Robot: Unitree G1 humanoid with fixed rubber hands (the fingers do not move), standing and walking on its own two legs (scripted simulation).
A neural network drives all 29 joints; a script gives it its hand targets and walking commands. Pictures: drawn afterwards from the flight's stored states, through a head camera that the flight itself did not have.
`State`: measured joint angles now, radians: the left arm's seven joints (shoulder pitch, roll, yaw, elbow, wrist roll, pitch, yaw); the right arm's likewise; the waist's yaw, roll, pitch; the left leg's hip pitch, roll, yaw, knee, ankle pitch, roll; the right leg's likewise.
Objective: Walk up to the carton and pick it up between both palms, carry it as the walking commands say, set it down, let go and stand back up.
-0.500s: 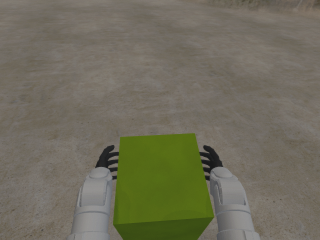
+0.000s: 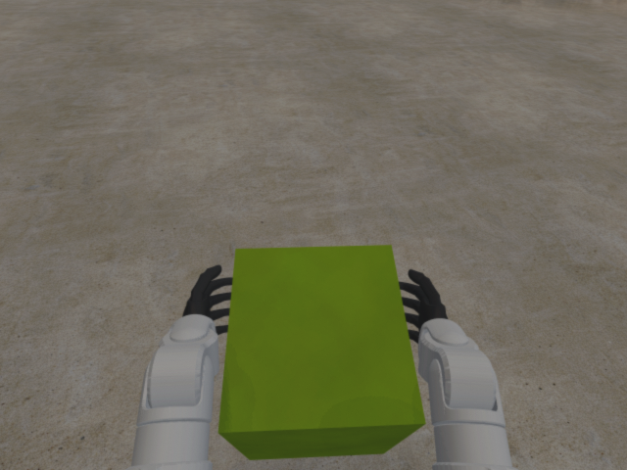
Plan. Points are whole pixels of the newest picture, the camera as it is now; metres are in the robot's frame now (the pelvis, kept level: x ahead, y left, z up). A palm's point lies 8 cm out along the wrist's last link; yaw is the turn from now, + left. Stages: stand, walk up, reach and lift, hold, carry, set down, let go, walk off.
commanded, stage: carry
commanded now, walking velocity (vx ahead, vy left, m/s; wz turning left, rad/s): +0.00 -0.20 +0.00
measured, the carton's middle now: (315, 359) +0.30 +0.00 -0.01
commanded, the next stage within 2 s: none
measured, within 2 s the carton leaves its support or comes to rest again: neither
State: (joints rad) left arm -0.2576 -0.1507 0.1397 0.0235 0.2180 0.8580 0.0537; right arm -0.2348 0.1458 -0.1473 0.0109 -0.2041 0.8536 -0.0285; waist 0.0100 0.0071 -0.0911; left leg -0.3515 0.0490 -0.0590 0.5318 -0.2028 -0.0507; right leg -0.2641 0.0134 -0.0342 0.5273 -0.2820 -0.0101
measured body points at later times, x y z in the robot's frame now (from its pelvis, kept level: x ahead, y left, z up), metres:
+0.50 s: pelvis -0.01 -0.05 -0.02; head -0.03 -0.04 +0.43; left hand +0.23 +0.12 +0.07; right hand +0.25 -0.17 +0.08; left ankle -0.01 +0.06 -0.74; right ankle -0.01 -0.12 -0.72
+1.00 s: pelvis -0.05 -0.17 -0.01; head -0.06 -0.17 +0.44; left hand +0.19 +0.00 +0.08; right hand +0.22 -0.29 +0.09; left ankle -0.07 -0.08 -0.72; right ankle +0.00 -0.24 -0.73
